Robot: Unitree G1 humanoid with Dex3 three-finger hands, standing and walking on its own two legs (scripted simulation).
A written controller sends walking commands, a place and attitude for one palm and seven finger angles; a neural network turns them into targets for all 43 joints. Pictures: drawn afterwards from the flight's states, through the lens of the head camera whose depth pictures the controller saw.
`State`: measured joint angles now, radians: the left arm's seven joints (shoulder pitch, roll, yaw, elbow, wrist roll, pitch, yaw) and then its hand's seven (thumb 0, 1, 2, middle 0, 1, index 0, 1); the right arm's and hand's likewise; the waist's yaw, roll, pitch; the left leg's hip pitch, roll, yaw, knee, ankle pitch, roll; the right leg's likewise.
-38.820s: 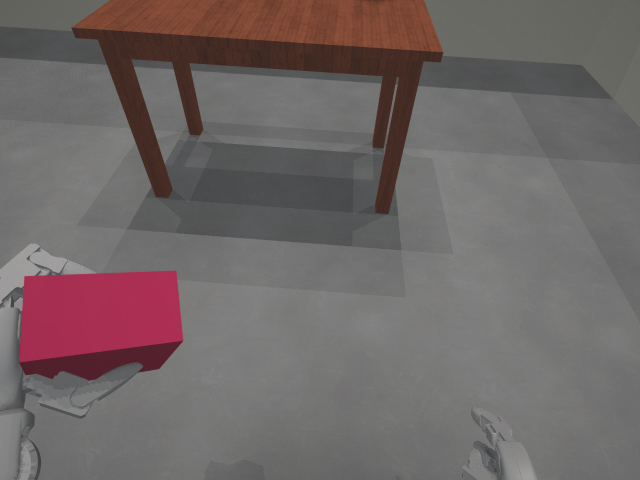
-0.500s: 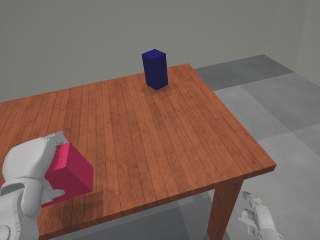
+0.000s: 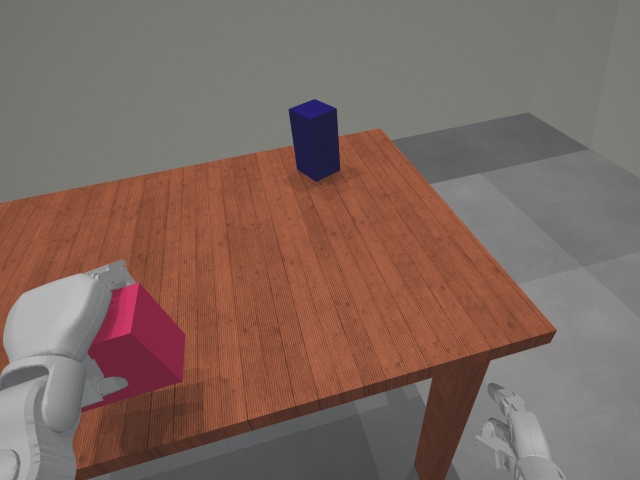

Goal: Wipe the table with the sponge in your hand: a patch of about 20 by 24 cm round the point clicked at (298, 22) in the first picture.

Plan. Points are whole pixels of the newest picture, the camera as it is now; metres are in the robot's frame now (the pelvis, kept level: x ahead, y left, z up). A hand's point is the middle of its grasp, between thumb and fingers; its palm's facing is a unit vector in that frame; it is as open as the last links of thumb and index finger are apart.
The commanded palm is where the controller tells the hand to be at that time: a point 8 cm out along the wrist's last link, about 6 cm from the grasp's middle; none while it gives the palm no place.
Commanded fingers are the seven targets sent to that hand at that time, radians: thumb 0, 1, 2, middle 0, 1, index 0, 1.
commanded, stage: step back with the hand held close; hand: left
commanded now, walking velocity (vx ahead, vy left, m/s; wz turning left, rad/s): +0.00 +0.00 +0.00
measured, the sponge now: (117, 357) +0.19 +0.28 +0.10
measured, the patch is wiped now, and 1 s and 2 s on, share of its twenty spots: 1.00 1.00 1.00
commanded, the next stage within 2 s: stop stepping back and stand still in 1.62 s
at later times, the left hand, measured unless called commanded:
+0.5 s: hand (97, 290) +0.21 +0.27 +0.20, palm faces +0.42 -0.80 -0.42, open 10.5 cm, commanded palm +0.15 +0.30 +0.21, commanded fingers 0.00 0.10 1.30 -1.20 -1.60 -1.20 -1.60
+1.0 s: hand (87, 320) +0.18 +0.26 +0.20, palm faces +0.45 -0.81 -0.37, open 10.5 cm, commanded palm +0.12 +0.29 +0.21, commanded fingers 0.00 0.10 1.30 -1.20 -1.60 -1.20 -1.60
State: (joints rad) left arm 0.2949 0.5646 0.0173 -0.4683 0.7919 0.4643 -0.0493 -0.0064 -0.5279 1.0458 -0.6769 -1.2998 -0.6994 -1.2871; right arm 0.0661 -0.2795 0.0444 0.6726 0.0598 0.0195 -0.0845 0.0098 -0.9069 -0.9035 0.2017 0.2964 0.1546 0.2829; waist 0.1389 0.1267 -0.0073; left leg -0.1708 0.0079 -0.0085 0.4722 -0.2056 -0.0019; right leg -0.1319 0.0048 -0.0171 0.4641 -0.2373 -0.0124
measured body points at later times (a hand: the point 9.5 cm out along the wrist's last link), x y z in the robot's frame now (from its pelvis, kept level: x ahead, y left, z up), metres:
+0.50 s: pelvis -0.01 +0.02 -0.01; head +0.00 +0.02 +0.44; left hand +0.18 +0.31 +0.22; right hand +0.14 -0.22 -0.10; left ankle +0.04 +0.12 -0.74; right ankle +0.02 -0.12 -0.74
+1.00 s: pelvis -0.04 +0.01 -0.02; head -0.03 +0.02 +0.43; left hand +0.15 +0.30 +0.21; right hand +0.15 -0.21 -0.09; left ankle +0.04 +0.12 -0.74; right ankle +0.02 -0.12 -0.74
